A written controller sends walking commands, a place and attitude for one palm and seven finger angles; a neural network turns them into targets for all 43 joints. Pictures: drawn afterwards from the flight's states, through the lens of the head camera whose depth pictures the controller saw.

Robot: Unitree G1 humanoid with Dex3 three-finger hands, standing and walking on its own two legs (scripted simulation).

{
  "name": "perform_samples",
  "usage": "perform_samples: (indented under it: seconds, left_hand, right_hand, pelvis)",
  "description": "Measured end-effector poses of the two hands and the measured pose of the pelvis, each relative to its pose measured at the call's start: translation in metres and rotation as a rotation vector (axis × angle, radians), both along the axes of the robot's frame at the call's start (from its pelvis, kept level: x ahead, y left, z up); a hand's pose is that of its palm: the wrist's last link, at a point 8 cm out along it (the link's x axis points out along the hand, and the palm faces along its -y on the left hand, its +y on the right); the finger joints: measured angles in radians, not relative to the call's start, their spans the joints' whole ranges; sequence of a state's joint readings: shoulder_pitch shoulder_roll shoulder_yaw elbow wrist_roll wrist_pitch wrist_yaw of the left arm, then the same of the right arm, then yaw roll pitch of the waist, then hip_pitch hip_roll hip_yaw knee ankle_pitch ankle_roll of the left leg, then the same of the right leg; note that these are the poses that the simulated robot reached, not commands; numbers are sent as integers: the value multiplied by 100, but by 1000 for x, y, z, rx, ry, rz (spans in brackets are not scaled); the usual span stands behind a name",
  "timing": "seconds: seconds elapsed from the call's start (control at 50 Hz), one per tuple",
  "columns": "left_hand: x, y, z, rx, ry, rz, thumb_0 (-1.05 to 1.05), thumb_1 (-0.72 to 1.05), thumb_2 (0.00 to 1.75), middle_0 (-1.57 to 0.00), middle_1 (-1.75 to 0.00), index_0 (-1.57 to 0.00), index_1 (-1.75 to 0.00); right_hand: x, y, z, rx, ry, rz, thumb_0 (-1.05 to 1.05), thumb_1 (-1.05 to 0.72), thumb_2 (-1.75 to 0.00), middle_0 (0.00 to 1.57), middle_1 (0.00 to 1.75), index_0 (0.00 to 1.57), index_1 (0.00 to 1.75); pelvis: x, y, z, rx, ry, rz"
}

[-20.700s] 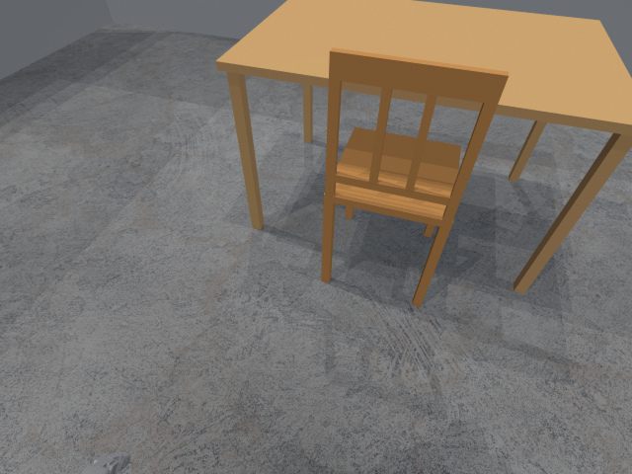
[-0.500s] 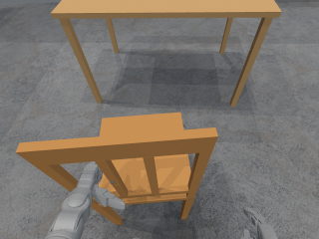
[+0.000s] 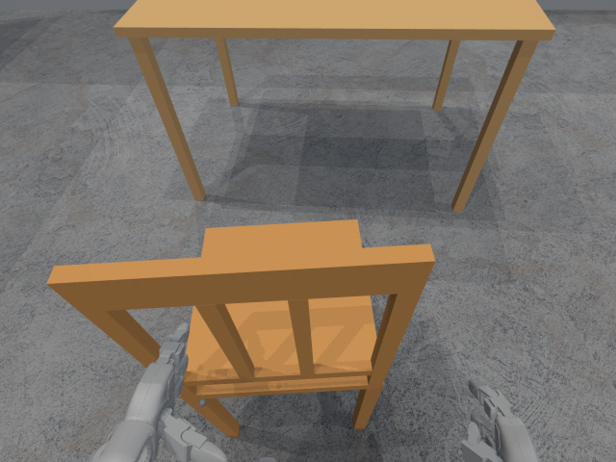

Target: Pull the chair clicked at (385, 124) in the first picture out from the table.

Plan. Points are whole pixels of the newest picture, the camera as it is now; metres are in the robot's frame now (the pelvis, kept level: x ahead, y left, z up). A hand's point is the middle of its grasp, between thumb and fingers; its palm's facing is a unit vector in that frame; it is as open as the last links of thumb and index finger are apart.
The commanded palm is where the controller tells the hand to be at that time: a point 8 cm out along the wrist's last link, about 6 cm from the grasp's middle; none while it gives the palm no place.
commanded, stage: draw the fingers out of the gap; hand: left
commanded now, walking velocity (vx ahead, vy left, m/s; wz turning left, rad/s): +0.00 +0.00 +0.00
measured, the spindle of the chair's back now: (231, 342) +0.29 +0.13 -0.05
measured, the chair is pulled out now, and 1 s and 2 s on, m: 0.69 0.69 0.69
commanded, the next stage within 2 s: draw the hand back to the body in 0.24 s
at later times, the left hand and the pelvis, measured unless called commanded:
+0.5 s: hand (187, 436) +0.16 +0.15 +0.00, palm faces +0.02 -1.00 -0.03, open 17.5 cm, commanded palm +0.13 +0.21 +0.01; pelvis -0.01 +0.00 -0.02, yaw +1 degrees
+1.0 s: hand (109, 422) +0.17 +0.20 +0.07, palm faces +0.18 -0.93 -0.31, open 16.6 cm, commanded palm +0.13 +0.25 +0.11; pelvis -0.01 -0.01 +0.00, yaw +0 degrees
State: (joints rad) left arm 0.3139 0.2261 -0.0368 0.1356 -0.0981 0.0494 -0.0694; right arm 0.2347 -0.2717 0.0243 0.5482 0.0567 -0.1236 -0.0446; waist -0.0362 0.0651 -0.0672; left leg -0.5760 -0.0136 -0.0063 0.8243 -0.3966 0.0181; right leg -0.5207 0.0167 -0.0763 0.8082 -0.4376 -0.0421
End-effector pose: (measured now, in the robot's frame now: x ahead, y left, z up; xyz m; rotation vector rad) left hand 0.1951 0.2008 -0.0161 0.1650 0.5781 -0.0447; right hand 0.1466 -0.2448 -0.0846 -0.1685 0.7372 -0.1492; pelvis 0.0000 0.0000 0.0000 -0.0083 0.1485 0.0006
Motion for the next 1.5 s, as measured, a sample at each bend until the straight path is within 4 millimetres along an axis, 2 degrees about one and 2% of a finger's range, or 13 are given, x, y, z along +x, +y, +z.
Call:
perform_samples:
  seconds: [0.14, 0.3, 0.4, 0.48, 0.58, 0.62, 0.74, 0.88, 0.98, 1.08, 1.34, 1.5]
  left_hand:
    - [-25, -1, -9, -9, 66, 4, -1, -54, 20, 0, 0, 0, 0]
    - [-45, 0, 0, 2, 34, 23, -1, -54, 20, 0, 0, 0, 0]
    - [-58, -4, -1, -38, 48, 36, -1, -54, 20, 0, 0, 0, 0]
    - [-54, -2, 17, -116, -134, 88, -1, -54, 20, 0, 0, 0, 0]
    - [-42, 13, 55, -86, -417, 93, -1, -54, 20, 0, 0, 0, 0]
    - [-41, 14, 62, -82, -482, 57, -1, -54, 20, -1, -1, 0, 0]
    - [-47, 11, 60, -92, -444, -47, -1, -55, 20, -1, -1, 0, 0]
    - [-56, 31, 95, -44, -494, 25, -1, -52, 22, -1, -1, -2, -2]
    - [-59, 45, 106, 165, -421, 150, -1, -41, 27, -2, -3, -4, -4]
    - [-61, 56, 128, 270, -429, 228, -1, -26, 34, -4, -6, -5, -7]
    - [-36, 83, 179, 358, -569, 273, 0, 19, 56, -11, -16, -11, -16]
    - [-23, 100, 214, 416, -685, 272, 1, 48, 70, -15, -22, -15, -22]
  right_hand:
    - [11, 11, 4, 12, -46, 16, 2, -90, -89, 21, 30, 20, 30]
    - [17, 16, 6, 7, -74, 26, 2, -90, -89, 21, 30, 20, 30]
    - [19, 18, 3, 10, -80, 15, 2, -90, -89, 21, 30, 20, 30]
    - [17, 17, -1, 2, -86, 22, 2, -90, -89, 21, 30, 20, 30]
    - [13, 17, -12, 24, -73, 28, 2, -90, -89, 21, 30, 20, 30]
    - [12, 17, -18, 42, -71, 24, 2, -90, -89, 21, 30, 20, 30]
    - [8, 15, -25, 71, -67, -12, 2, -90, -89, 21, 30, 20, 30]
    - [13, 8, -11, 56, -100, -28, 2, -90, -89, 21, 30, 20, 30]
    - [18, 5, 0, 10, -53, -19, 2, -90, -89, 20, 30, 20, 30]
    - [25, 10, 10, -9, -24, -1, 2, -90, -89, 20, 30, 20, 30]
    - [51, 43, 29, 22, -33, 68, 2, -90, -89, 21, 30, 20, 30]
    - [56, 51, 34, 28, -18, 86, 1, -90, -89, 21, 30, 20, 30]
  pelvis:
    - [-2, 3, -3, -4, 0, 3]
    - [-3, 5, -7, -11, 2, 14]
    - [-3, 5, -10, -12, 9, 15]
    - [-6, 3, -15, -17, 16, 15]
    - [-10, 0, -21, -22, 22, 19]
    - [-12, -1, -24, -23, 28, 16]
    - [-15, -3, -27, -14, 21, 3]
    - [-10, -7, -16, -16, -26, 13]
    - [-6, -6, -2, -21, -83, 0]
    - [-1, -1, 12, -16, -128, -6]
    - [15, 13, 31, -8, -192, -19]
    - [22, 19, 36, -10, -204, -26]
